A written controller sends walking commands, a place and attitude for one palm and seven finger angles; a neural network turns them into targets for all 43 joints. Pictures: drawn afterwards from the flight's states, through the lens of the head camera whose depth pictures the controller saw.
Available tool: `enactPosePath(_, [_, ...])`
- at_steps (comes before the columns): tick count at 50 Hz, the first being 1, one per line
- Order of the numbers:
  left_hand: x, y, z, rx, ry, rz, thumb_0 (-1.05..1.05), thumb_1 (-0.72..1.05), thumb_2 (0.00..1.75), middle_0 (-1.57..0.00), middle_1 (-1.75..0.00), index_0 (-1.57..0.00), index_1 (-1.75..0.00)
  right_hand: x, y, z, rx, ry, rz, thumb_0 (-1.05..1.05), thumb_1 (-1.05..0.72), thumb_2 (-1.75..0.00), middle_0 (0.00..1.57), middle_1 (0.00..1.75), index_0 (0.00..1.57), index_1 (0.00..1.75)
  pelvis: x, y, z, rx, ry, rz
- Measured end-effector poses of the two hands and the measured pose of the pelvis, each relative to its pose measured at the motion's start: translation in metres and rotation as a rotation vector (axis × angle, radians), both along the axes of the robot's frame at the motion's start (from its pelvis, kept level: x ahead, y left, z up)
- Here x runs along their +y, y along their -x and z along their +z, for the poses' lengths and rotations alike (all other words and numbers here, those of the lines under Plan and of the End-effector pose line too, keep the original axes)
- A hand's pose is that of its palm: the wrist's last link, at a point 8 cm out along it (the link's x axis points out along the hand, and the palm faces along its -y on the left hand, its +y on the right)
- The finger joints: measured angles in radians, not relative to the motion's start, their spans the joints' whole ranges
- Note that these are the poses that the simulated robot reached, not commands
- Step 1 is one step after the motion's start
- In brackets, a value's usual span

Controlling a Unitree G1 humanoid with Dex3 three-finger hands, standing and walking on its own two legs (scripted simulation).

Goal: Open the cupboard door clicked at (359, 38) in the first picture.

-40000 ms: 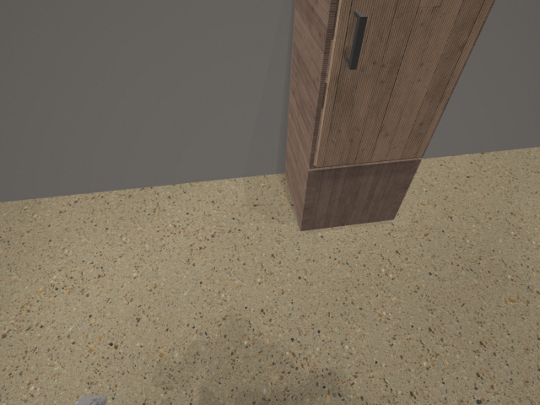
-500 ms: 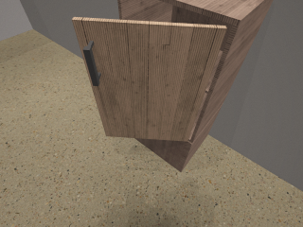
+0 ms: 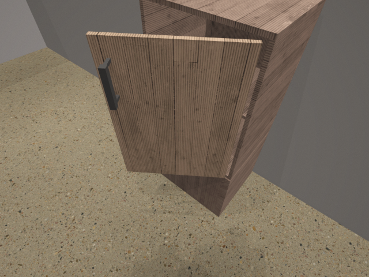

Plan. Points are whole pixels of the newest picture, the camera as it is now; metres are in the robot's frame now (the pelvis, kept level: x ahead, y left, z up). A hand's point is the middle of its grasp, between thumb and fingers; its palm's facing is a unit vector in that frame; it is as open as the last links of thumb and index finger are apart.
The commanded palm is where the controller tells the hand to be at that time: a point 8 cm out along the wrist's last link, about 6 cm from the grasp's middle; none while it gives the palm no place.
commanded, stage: come to a stop and stand still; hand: left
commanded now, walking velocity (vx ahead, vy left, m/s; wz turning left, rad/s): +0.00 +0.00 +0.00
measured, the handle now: (110, 84) +0.56 +0.24 +0.12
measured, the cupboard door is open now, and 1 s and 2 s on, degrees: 36 36 36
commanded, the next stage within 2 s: look again from close up in 0.36 s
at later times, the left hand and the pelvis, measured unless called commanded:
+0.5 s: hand out of the picture -0.03 +0.14 -0.18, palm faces +0.04 -0.99 -0.16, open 7.4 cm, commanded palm none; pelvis +0.00 -0.01 +0.00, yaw +1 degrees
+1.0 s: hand out of the picture +0.02 +0.18 -0.18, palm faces +0.04 -0.98 -0.20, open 7.3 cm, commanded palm none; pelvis +0.01 +0.01 +0.00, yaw +1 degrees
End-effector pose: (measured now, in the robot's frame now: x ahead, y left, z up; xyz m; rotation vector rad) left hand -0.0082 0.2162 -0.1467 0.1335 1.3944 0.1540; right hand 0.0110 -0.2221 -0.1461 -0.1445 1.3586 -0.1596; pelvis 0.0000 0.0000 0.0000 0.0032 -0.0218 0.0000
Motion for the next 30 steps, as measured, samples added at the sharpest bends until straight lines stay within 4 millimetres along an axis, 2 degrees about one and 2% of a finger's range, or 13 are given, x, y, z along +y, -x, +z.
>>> enactPosePath(7, [-0.017,0.026,-0.001,0.051,0.029,0.022,0.00,0.91,0.90,-0.20,-0.30,-0.20,-0.30,0.000,0.015,0.000,0.041,-0.014,0.008,0.01,-0.92,-0.90,0.20,0.30,0.20,0.30,-0.006,0.003,0.001,0.002,-0.001,0.007])
enactPosePath(13, [-0.026,0.036,-0.001,0.069,0.039,0.036,0.00,0.90,0.90,-0.20,-0.30,-0.20,-0.30,0.004,0.030,-0.001,0.078,-0.029,0.000,0.01,-0.91,-0.90,0.20,0.30,0.20,0.30,-0.010,0.003,0.001,0.004,-0.001,0.011])
enactPosePath(23, [-0.030,0.029,-0.001,0.053,0.037,0.036,0.00,0.90,0.90,-0.20,-0.30,-0.20,-0.30,0.007,0.046,-0.002,0.114,-0.043,-0.020,0.00,-0.91,-0.90,0.20,0.30,0.20,0.30,-0.013,0.001,0.001,0.008,-0.001,0.011])
enactPosePath(30, [-0.016,0.014,-0.006,0.003,0.011,0.003,0.00,0.90,0.90,-0.20,-0.30,-0.20,-0.30,0.009,0.033,-0.010,0.057,-0.049,0.002,0.01,-0.91,-0.90,0.20,0.30,0.20,0.30,-0.007,0.003,-0.008,0.017,0.020,0.031])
